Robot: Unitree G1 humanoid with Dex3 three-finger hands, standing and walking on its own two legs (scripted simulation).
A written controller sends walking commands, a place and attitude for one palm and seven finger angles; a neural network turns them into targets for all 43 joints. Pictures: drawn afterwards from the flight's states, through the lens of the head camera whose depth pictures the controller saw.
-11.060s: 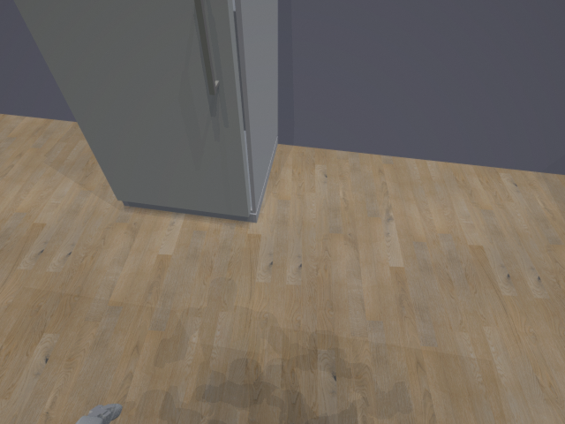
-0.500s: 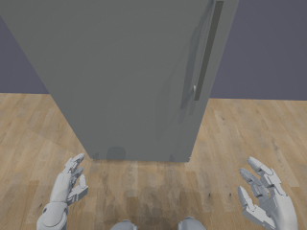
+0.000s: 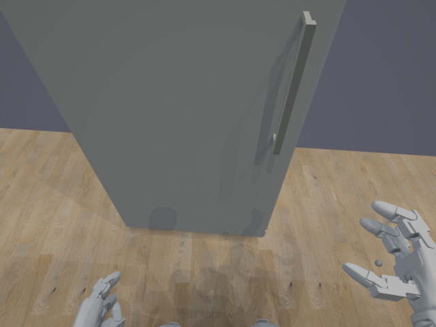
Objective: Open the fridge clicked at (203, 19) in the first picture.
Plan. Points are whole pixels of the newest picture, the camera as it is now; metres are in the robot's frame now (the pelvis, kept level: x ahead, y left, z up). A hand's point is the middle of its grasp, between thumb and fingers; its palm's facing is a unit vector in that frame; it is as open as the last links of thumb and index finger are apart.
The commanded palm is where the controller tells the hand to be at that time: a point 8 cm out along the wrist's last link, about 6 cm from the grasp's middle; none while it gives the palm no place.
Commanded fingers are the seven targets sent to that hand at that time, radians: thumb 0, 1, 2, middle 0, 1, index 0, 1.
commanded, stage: raise the hand to about handle height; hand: right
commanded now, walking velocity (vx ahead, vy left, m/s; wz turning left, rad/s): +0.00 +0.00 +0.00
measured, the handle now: (288, 95) +0.54 -0.11 +0.14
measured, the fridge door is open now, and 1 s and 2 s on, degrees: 0 0 0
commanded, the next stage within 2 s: move the hooked fingers beside the handle in 1.20 s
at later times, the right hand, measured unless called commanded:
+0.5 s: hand (419, 224) +0.26 -0.27 +0.13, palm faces +0.09 +0.99 -0.04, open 13.8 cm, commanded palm +0.23 -0.31 +0.14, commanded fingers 0.00 0.50 -0.30 0.30 1.20 0.30 1.20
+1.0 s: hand (421, 201) +0.28 -0.26 +0.16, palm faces +0.08 +1.00 -0.03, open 14.0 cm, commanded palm +0.25 -0.31 +0.16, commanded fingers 0.00 0.50 -0.30 0.30 1.20 0.30 1.20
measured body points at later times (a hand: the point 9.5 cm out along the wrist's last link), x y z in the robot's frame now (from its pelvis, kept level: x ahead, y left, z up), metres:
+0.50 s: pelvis +0.01 +0.00 +0.02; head +0.02 +0.00 +0.47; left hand +0.20 +0.22 -0.04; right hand +0.25 -0.32 +0.14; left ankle +0.01 +0.13 -0.69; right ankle +0.04 -0.12 -0.69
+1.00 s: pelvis +0.01 +0.01 +0.04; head +0.01 +0.02 +0.49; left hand +0.18 +0.25 -0.04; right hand +0.27 -0.32 +0.16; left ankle +0.01 +0.13 -0.69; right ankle +0.04 -0.12 -0.69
